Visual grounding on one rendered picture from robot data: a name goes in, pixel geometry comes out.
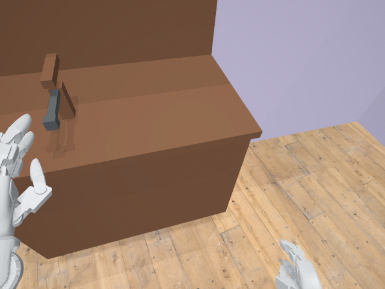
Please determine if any robot right hand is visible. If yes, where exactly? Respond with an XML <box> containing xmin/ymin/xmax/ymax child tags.
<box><xmin>276</xmin><ymin>239</ymin><xmax>322</xmax><ymax>289</ymax></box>

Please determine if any left robot forearm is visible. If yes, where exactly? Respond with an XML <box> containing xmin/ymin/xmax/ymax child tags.
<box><xmin>0</xmin><ymin>236</ymin><xmax>24</xmax><ymax>289</ymax></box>

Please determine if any tap lever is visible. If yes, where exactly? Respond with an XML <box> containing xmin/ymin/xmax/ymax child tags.
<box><xmin>42</xmin><ymin>89</ymin><xmax>61</xmax><ymax>131</ymax></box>

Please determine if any robot left hand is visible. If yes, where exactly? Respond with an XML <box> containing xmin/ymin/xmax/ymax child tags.
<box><xmin>0</xmin><ymin>114</ymin><xmax>52</xmax><ymax>237</ymax></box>

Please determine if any counter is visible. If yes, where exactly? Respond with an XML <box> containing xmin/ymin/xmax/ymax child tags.
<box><xmin>0</xmin><ymin>0</ymin><xmax>262</xmax><ymax>259</ymax></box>

